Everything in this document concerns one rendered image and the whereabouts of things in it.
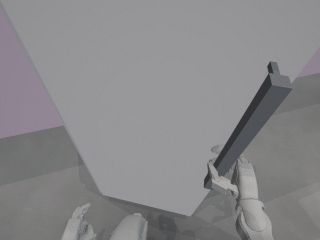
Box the handle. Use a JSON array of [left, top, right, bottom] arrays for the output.
[[203, 61, 293, 190]]

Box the robot right forearm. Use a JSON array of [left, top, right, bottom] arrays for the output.
[[235, 198, 274, 240]]

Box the right robot hand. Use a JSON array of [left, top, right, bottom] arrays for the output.
[[207, 143, 259, 203]]

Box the left robot hand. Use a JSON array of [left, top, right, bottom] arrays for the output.
[[60, 203, 97, 240]]

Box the fridge door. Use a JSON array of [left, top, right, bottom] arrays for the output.
[[0, 0, 320, 217]]

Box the robot left thigh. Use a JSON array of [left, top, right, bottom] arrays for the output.
[[108, 215, 148, 240]]

